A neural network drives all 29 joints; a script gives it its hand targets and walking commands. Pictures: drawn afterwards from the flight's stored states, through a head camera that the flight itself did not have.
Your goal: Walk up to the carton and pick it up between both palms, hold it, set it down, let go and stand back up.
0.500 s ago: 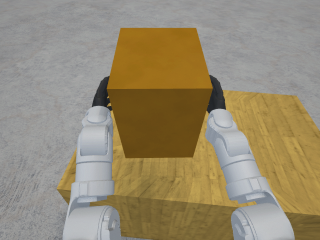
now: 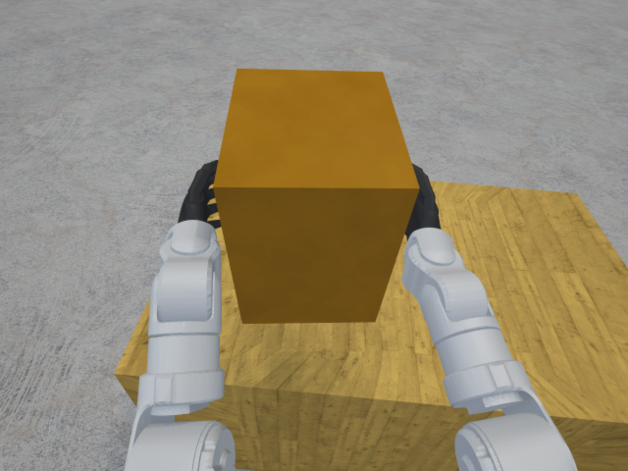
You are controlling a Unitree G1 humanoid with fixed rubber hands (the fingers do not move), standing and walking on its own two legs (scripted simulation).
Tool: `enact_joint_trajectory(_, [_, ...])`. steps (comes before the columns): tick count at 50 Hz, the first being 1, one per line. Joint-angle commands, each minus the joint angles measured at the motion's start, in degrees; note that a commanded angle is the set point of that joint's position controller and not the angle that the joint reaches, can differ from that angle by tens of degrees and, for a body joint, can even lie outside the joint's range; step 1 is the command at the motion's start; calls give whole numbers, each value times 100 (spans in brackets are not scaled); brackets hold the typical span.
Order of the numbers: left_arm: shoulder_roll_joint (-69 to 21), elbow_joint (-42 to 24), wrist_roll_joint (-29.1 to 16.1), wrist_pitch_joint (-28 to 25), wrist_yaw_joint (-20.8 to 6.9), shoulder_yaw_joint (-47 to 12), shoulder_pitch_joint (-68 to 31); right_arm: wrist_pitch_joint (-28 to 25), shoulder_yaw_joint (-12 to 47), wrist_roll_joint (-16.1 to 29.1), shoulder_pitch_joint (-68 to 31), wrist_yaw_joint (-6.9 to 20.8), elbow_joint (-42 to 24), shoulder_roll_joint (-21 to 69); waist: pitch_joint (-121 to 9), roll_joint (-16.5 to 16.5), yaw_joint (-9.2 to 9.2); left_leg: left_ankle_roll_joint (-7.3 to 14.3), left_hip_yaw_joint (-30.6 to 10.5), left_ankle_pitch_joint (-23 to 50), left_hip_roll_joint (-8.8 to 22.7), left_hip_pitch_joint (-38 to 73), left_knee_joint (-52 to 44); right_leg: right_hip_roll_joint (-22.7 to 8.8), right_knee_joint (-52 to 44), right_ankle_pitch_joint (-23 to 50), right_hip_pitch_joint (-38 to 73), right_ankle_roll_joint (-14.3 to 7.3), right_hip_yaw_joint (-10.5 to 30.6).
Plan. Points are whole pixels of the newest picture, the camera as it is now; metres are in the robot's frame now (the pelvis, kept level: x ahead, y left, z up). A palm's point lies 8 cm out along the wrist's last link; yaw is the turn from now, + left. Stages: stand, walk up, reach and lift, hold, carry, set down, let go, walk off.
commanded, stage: hold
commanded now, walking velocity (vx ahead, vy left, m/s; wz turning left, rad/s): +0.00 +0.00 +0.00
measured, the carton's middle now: (310, 202) +0.39 +0.01 +0.16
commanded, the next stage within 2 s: none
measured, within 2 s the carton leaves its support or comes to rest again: neither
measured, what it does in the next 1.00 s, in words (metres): stands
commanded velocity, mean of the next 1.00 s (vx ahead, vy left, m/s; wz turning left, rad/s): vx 0.00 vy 0.00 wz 0.00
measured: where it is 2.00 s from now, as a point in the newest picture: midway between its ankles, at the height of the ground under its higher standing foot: outside the picture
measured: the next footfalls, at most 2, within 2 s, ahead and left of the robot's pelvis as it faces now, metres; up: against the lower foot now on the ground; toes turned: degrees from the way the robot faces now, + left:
none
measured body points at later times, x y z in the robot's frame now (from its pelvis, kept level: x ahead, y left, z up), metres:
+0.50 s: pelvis +0.00 -0.02 +0.00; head -0.03 +0.00 +0.45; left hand +0.38 +0.12 +0.17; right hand +0.37 -0.15 +0.17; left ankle +0.00 +0.14 -0.74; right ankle +0.04 -0.15 -0.74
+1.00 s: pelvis +0.00 +0.00 +0.00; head -0.04 +0.04 +0.45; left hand +0.37 +0.14 +0.17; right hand +0.37 -0.13 +0.17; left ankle +0.00 +0.14 -0.74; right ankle +0.04 -0.15 -0.74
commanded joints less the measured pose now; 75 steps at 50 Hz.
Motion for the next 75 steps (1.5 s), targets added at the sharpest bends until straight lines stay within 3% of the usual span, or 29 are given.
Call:
enact_joint_trajectory(1, [-3874, -1228, -1373, -868, -594, -3500, -4695, -783, 2283, 504, -5222, 934, -2200, 3175, -3447, 993, -87, -360, 458, 2765, -289, 484, -171, 592, -9, 275, 415, -156, -568])
enact_joint_trajectory(2, [-3792, -988, -1281, -864, -589, -3393, -4445, -804, 2309, 454, -5274, 937, -2286, 3183, -3218, 804, -28, -284, 514, 2663, -304, 320, -212, 597, -31, 286, 498, -165, -557])
enact_joint_trajectory(3, [-3734, -960, -1370, -840, -611, -3457, -4493, -765, 2309, 401, -5222, 927, -2337, 3158, -3272, 747, -172, -236, 476, 2460, -297, 196, -232, 559, 0, 307, 636, -100, -518])
enact_joint_trajectory(4, [-3606, -822, -1257, -891, -608, -3269, -4490, -794, 2443, 433, -5416, 922, -2448, 3228, -3311, 493, -6, -122, 570, 2193, -346, -15, -325, 521, 7, 307, 799, -31, -505])
enact_joint_trajectory(6, [-3780, -852, -1317, -863, -609, -3366, -4380, -842, 2512, 547, -5634, 909, -2750, 3293, -3550, 512, 19, -112, 540, 2468, -387, 37, -248, 555, 52, 590, 959, -28, -436])
enact_joint_trajectory(8, [-3531, -893, -1226, -935, -608, -3132, -4450, -704, 2571, 455, -5260, 860, -2316, 3461, -3320, 342, 136, -14, 649, 2334, -423, -110, -355, 537, 52, 724, 1136, -20, -401])
enact_joint_trajectory(9, [-3482, -439, -1167, -859, -686, -2983, -4049, -662, 2527, 478, -5255, 817, -2283, 3333, -3294, 118, 113, 85, 668, 2033, -483, -193, -395, 528, 2, 756, 1227, -8, -361])
enact_joint_trajectory(11, [-3523, -799, -1195, -925, -658, -2996, -4301, -645, 2704, 596, -5324, 829, -2440, 3525, -3506, 229, 182, 75, 668, 2112, -471, -222, -427, 527, 108, 933, 1374, 24, -393])
enact_joint_trajectory(13, [-3220, -383, -1092, -933, -718, -2631, -4570, -532, 2417, 372, -5350, 803, -1876, 3554, -3120, 39, 170, 246, 750, 1177, -567, -670, -654, 417, -14, 552, 1435, 39, -365])
enact_joint_trajectory(15, [-3148, -502, -1060, -943, -823, -2538, -4481, -588, 2621, 471, -5352, 761, -2289, 3714, -3550, -58, 189, 288, 826, 1320, -613, -697, -595, 364, 91, 971, 1717, 161, -317])
enact_joint_trajectory(19, [-3006, -667, -1091, -1019, -838, -2609, -4688, -534, 2574, 477, -5264, 723, -2221, 3825, -3738, 129, 131, 278, 821, 1131, -649, -822, -588, 309, 153, 1282, 1917, 190, -286])
enact_joint_trajectory(23, [-3165, -881, -1198, -1006, -846, -2881, -4565, -449, 2585, 548, -4866, 674, -2042, 3792, -3645, 378, -6, 123, 701, 1902, -559, -497, -506, 412, 228, 1754, 1800, 129, -378])
enact_joint_trajectory(29, [-3140, -809, -1075, -853, -993, -2767, -4406, -455, 2370, 473, -4812, 620, -2063, 3489, -3215, 455, -163, 124, 741, 1718, -612, -529, -549, 370, 94, 1386, 1897, 122, -395])
enact_joint_trajectory(30, [-3117, -454, -972, -831, -1052, -2625, -4366, -461, 2321, 429, -4993, 640, -1922, 3461, -2888, 261, -97, 150, 731, 1561, -587, -536, -611, 387, 71, 1096, 1622, 150, -417])
enact_joint_trajectory(38, [-3559, -1405, -1403, -948, -778, -3511, -4625, -609, 2445, 532, -4941, 705, -2300, 3319, -3482, 911, -236, -286, 508, 3159, -417, 426, -114, 627, 56, 1017, 926, -56, -520])
enact_joint_trajectory(45, [-3803, -743, -983, -609, -739, -3236, -4426, -538, 1734, 281, -4571, 983, -1109, 2654, -2221, 1308, -362, -364, 404, 2091, -113, 90, -529, 550, -77, -531, 174, -177, -610])
enact_joint_trajectory(46, [-3881, -967, -1117, -639, -732, -3323, -4349, -634, 1992, 379, -4679, 966, -1633, 2933, -2820, 1123, -307, -374, 450, 2547, -137, 284, -354, 530, -6, 36, 440, -123, -587])
enact_joint_trajectory(50, [-3765, -539, -1205, -728, -759, -3130, -4431, -764, 2070, 413, -5345, 917, -1966, 3182, -2959, 659, -154, -195, 560, 2357, -372, 58, -323, 493, -40, 343, 805, -76, -480])
enact_joint_trajectory(58, [-3588, -1433, -1289, -968, -610, -3274, -4446, -740, 2919, 788, -5242, 763, -2808, 3552, -3940, 498, 96, -95, 609, 3306, -447, 178, -62, 604, 204, 1611, 1494, 23, -411])
enact_joint_trajectory(62, [-3454, -1233, -1453, -1007, -614, -3261, -4307, -673, 2892, 655, -5283, 680, -3123, 3601, -3973, 92, 74, 80, 652, 2386, -528, -238, -270, 539, 178, 1596, 1554, 82, -404])
enact_joint_trajectory(63, [-3307, -969, -1270, -970, -603, -3049, -4441, -554, 2699, 551, -5204, 715, -2553, 3452, -3473, 160, 133, 120, 633, 1789, -533, -475, -443, 510, 111, 1042, 1481, 54, -389])
enact_joint_trajectory(66, [-3145, -949, -1148, -920, -735, -2841, -4226, -506, 2709, 581, -5101, 730, -2596, 3571, -3411, 129, 181, 202, 751, 1566, -571, -667, -554, 429, 146, 1179, 1632, 111, -384])
enact_joint_trajectory(67, [-3157, -956, -1293, -897, -752, -2920, -4192, -453, 2662, 521, -4937, 698, -2575, 3540, -3598, 9, 46, 174, 700, 1651, -588, -521, -535, 427, 149, 1339, 1689, 158, -393])
enact_joint_trajectory(68, [-2901, -775, -1061, -908, -828, -2635, -4280, -380, 2590, 444, -4771, 652, -2151, 3556, -3200, 47, 106, 215, 747, 1279, -617, -758, -605, 329, 93, 1266, 1758, 175, -324])
enact_joint_trajectory(69, [-3037, -779, -962, -815, -861, -2619, -3979, -403, 2647, 519, -4808, 657, -2335, 3511, -3233, 147, 172, 192, 769, 1475, -619, -663, -611, 371, 133, 1324, 1744, 193, -392])
enact_joint_trajectory(70, [-3084, -1073, -1165, -841, -900, -2907, -4107, -405, 2634, 573, -4677, 640, -2459, 3529, -3442, 192, -4, 143, 752, 1807, -618, -603, -522, 375, 196, 1680, 1904, 174, -379])
enact_joint_trajectory(72, [-3027, -1099, -1185, -906, -902, -2830, -4594, -391, 2605, 538, -4868, 673, -2295, 3640, -3426, 218, 25, 201, 738, 1407, -615, -660, -600, 359, 177, 1274, 1732, 184, -401])
enact_joint_trajectory(73, [-2907, -582, -1029, -842, -956, -2519, -4281, -325, 2491, 416, -4765, 659, -1962, 3562, -3041, 25, 66, 249, 773, 1264, -610, -684, -699, 330, 85, 1130, 1643, 184, -419])
enact_joint_trajectory(75, [-3042, -1040, -1059, -859, -973, -2728, -4392, -419, 2608, 488, -4845, 640, -2260, 3615, -3452, 294, 40, 142, 751, 1723, -598, -564, -562, 360, 225, 1558, 1804, 187, -445])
